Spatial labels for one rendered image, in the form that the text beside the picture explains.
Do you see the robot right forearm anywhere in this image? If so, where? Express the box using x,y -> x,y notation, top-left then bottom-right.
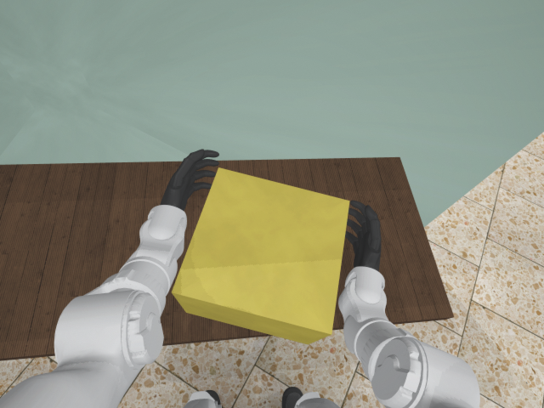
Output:
338,266 -> 480,403

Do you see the robot left forearm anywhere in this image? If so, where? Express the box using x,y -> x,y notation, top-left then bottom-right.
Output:
54,205 -> 187,363

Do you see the robot left upper arm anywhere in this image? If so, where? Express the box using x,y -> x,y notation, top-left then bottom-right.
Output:
0,290 -> 164,408

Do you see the robot left foot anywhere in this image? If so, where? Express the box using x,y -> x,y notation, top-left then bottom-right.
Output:
206,390 -> 221,405

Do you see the table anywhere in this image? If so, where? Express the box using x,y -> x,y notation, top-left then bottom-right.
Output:
0,157 -> 454,361

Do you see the robot left hand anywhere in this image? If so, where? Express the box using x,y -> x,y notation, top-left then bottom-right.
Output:
160,149 -> 219,211

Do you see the robot right foot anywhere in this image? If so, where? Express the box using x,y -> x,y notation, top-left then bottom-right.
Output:
282,387 -> 303,408

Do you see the robot right hand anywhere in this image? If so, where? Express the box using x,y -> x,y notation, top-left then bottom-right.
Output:
345,201 -> 382,272

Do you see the carton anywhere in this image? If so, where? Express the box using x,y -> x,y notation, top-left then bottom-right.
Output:
172,167 -> 350,344

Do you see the robot foot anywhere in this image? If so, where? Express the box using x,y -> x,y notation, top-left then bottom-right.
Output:
282,387 -> 303,408
206,390 -> 221,405

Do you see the robot right upper arm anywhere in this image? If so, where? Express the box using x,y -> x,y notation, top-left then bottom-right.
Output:
371,337 -> 480,408

